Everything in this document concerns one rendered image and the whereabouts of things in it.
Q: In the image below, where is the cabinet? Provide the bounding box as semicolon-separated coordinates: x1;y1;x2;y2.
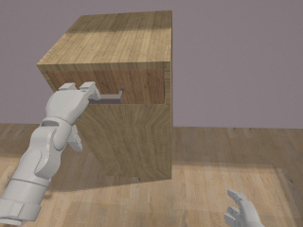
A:
36;10;173;180

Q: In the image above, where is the left robot forearm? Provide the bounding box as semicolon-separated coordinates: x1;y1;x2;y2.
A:
0;116;72;226

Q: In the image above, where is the drawer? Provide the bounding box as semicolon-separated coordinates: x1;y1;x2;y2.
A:
47;69;166;104

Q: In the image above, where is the handle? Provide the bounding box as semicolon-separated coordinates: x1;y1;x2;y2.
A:
88;88;124;104

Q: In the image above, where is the right robot hand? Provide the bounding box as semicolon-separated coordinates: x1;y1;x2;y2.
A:
224;189;261;227

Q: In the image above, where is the left robot hand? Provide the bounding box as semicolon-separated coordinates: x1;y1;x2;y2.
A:
45;81;101;152

